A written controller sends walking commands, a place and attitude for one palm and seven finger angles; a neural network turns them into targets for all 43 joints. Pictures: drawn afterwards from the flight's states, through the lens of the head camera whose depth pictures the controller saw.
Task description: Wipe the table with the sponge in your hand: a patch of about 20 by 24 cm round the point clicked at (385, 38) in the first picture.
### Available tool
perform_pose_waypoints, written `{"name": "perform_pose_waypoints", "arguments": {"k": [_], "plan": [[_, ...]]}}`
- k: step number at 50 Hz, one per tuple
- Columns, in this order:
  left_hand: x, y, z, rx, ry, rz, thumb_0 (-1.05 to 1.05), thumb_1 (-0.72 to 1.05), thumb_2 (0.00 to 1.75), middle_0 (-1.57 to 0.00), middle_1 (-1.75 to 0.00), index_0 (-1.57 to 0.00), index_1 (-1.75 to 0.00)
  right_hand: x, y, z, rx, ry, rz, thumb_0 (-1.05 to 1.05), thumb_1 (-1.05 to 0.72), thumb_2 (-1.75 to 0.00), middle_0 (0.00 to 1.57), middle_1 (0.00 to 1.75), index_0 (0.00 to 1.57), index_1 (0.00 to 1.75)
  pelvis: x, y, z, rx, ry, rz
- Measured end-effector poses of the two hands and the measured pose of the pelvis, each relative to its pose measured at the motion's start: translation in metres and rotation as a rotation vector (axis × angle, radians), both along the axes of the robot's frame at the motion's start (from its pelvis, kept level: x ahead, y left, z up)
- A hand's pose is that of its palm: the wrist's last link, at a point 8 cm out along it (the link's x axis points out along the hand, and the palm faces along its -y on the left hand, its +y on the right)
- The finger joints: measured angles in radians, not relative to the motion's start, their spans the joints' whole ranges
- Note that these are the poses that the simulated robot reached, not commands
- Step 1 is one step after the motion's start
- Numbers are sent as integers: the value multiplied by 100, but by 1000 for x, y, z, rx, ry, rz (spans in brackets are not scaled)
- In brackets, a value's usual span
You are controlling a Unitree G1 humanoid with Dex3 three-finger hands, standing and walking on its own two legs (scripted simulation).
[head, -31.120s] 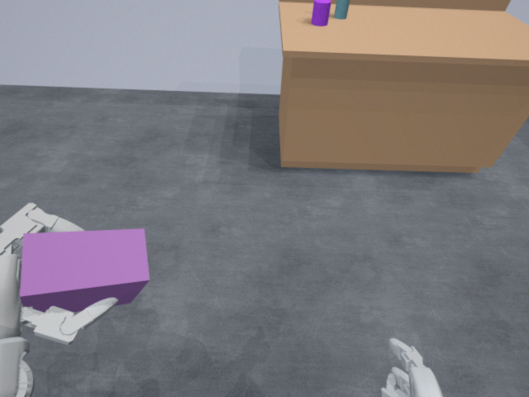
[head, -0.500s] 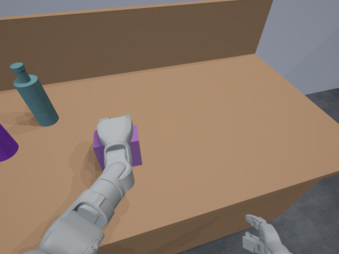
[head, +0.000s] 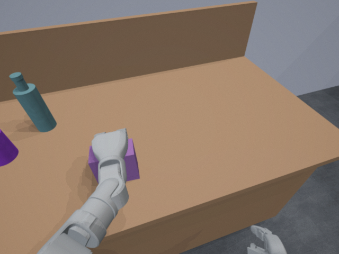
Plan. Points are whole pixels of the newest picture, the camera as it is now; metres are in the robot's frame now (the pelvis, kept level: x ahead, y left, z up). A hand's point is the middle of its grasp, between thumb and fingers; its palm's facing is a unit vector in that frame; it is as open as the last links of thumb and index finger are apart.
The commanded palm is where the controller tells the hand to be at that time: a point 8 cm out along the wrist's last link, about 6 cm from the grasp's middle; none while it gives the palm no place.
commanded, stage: wipe back along the third lane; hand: left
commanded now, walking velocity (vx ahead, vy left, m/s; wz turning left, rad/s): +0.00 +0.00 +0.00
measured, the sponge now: (117, 166) +0.35 +0.19 -0.01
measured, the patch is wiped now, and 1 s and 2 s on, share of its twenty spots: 1.00 1.00 1.00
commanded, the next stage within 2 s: slide back across to the middle lane in 1.14 s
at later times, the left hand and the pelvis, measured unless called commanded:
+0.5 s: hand (119, 169) +0.32 +0.17 +0.03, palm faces +0.02 -0.05 -1.00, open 10.3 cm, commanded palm +0.27 +0.14 +0.06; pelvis +0.00 -0.01 +0.00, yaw +0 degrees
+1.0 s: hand (119, 169) +0.32 +0.17 +0.03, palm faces +0.01 -0.05 -1.00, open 10.3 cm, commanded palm +0.27 +0.15 +0.06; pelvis -0.01 -0.01 +0.00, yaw +0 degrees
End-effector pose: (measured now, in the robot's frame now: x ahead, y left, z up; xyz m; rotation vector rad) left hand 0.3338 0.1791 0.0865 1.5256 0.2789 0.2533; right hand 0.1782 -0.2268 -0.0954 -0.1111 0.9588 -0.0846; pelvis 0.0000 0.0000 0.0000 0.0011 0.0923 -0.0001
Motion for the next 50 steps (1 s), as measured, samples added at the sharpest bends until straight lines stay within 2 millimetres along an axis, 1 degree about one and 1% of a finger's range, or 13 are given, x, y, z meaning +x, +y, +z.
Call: {"name": "perform_pose_waypoints", "arguments": {"k": [4,8,21,24,30,42,50], "plan": [[-7,-3,0,3,-8,-9,0,-50,107,-64,-141,-66,-142,-1,-3,1,6,-11,-3,1,-90,-90,20,30,20,30,-2,-2,0,1,-7,-2],[-16,-7,0,-1,-21,-18,0,-50,107,-64,-141,-66,-142,5,-4,3,18,-34,4,1,-91,-90,20,30,19,30,-2,-3,0,3,-15,-4],[-35,-16,0,-15,-29,-35,1,-50,107,-64,-141,-66,-141,41,12,21,60,-136,66,1,-90,-90,20,30,19,30,0,-6,0,5,-38,-4],[-37,-17,-1,-14,-29,-35,1,-50,107,-64,-141,-66,-141,46,14,23,61,-144,77,1,-90,-90,20,30,20,30,1,-6,-1,6,-40,-1],[-35,-17,-3,-18,-20,-30,1,-50,107,-65,-140,-67,-140,44,12,21,52,-131,78,1,-90,-90,20,30,20,31,0,-6,-2,7,-38,-1],[-37,-17,-3,-20,-33,-29,0,-51,107,-65,-139,-68,-139,29,11,12,61,-102,61,1,-90,-90,20,30,20,30,-3,-5,-3,8,-31,-6],[-35,-18,-3,-15,-21,-25,0,-51,107,-66,-139,-68,-139,23,9,9,54,-94,53,1,-90,-90,20,30,20,30,-7,-5,-4,8,-30,-4]]}}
